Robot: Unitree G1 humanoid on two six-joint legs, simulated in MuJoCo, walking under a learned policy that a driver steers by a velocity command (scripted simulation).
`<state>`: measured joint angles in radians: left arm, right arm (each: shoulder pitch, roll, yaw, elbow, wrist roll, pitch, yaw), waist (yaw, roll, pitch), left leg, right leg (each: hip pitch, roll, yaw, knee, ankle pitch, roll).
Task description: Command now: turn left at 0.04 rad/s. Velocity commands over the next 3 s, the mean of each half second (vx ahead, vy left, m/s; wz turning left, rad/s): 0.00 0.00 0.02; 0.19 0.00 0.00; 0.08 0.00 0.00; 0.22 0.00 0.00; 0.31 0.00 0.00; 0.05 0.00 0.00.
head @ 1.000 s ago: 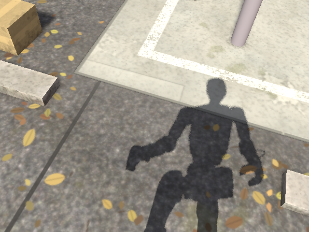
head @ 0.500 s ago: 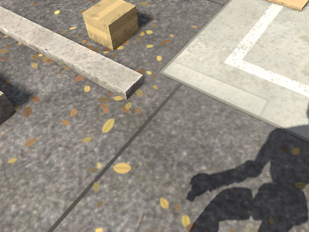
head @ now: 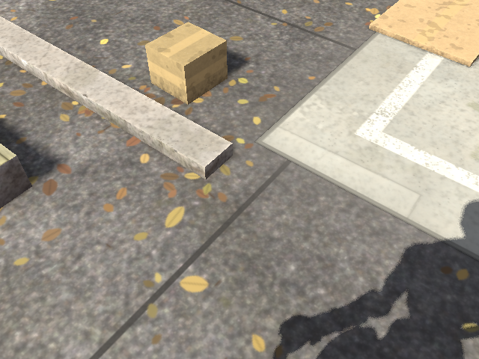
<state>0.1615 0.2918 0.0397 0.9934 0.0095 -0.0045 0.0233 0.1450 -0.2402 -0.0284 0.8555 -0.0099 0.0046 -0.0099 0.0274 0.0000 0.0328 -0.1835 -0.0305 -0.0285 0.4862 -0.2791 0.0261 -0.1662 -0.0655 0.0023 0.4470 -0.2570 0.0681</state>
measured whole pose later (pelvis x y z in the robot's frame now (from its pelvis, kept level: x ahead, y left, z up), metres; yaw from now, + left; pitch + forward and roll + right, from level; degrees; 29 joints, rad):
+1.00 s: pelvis +0.08 -0.05 +0.01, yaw -1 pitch +1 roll +1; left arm 0.42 0.20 0.01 1.09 0.00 -0.08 0.00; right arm 0.15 -0.27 -0.06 0.97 0.02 -0.08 0.00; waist 0.04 0.02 0.02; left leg -0.52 0.03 0.02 1.02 -0.30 0.03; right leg -0.05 0.01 -0.03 0.34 -0.30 -0.04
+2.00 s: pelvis +0.33 -0.01 +0.00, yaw -1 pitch +1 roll -1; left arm 0.27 0.24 0.07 1.01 -0.04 -0.10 0.01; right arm 0.30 -0.23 -0.05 1.08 0.01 -0.11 0.02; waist -0.02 -0.02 0.00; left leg -0.16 -0.03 0.06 0.43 -0.28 0.06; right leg -0.43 -0.04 0.01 1.13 -0.34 -0.05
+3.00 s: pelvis +0.64 -0.04 +0.00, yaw -1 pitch +0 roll +0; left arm 0.17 0.22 0.03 1.04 0.00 -0.02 0.02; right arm 0.21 -0.20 -0.04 1.08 0.00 -0.03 -0.04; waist 0.00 -0.01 0.03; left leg -0.22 0.03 0.01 0.51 -0.29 -0.01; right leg -0.25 0.01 -0.06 0.48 -0.22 -0.03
